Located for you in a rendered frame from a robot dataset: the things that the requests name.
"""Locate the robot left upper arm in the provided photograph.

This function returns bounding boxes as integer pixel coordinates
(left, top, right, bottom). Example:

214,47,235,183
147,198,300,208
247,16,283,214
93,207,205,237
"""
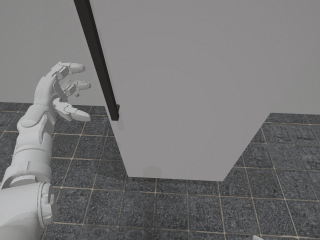
0,182,58,240

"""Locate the left robot hand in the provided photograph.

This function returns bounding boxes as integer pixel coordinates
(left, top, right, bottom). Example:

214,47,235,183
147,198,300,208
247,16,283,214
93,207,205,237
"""
33,61,91,122

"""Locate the robot left forearm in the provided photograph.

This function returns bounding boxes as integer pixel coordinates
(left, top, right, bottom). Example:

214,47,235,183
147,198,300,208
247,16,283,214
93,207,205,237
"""
0,104,57,190

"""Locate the fridge door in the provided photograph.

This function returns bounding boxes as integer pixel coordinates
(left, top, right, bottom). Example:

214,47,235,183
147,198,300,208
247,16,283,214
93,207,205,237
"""
69,0,320,182

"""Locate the handle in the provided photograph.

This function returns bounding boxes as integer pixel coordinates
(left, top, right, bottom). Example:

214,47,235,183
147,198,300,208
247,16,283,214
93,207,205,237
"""
73,0,120,121

